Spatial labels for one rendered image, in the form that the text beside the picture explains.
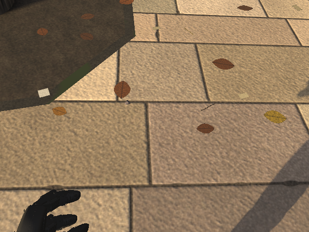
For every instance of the robot left hand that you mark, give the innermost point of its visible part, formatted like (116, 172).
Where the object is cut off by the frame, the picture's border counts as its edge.
(35, 218)

